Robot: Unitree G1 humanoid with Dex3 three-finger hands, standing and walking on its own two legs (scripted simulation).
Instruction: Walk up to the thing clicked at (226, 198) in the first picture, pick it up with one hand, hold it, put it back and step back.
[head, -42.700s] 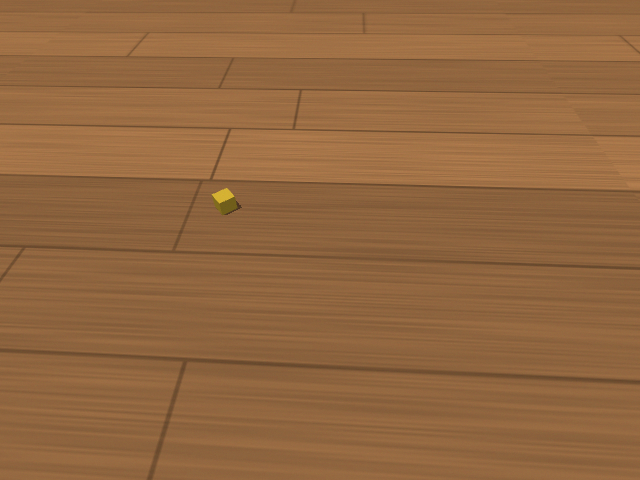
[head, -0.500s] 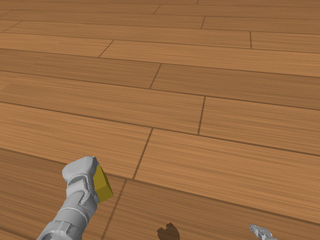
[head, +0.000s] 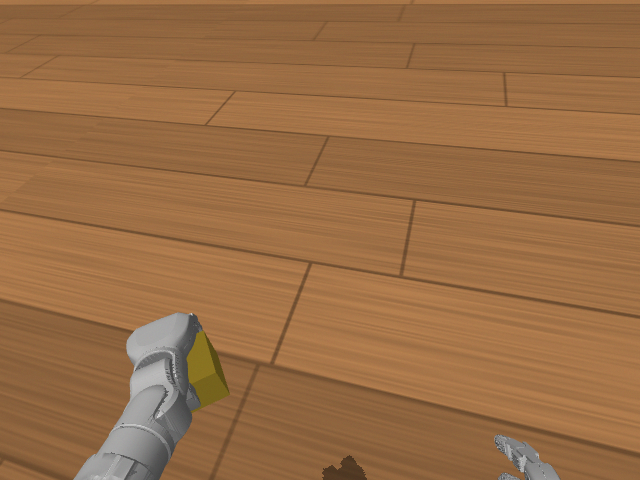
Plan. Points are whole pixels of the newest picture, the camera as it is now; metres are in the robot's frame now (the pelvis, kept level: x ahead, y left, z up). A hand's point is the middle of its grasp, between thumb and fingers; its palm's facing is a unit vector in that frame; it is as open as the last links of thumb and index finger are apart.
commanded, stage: hold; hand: left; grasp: from above
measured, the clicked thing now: (191, 374) +0.32 +0.22 -0.07
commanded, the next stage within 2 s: crouch in 0.94 s
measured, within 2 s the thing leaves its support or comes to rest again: neither
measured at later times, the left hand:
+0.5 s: hand (182, 369) +0.30 +0.21 -0.02, palm faces -0.39 -0.18 -0.90, open 10.4 cm
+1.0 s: hand (186, 362) +0.31 +0.21 -0.02, palm faces -0.39 -0.18 -0.90, open 10.4 cm
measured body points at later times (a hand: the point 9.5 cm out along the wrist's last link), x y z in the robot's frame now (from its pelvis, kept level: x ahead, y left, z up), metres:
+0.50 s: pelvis +0.00 +0.00 +0.00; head +0.00 -0.04 +0.45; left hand +0.32 +0.22 +0.03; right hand +0.16 -0.24 -0.11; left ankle +0.02 +0.12 -0.73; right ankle +0.01 -0.14 -0.73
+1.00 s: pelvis +0.00 -0.01 +0.00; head +0.00 -0.04 +0.45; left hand +0.32 +0.21 +0.03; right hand +0.16 -0.25 -0.11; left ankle +0.02 +0.12 -0.73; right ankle +0.01 -0.14 -0.73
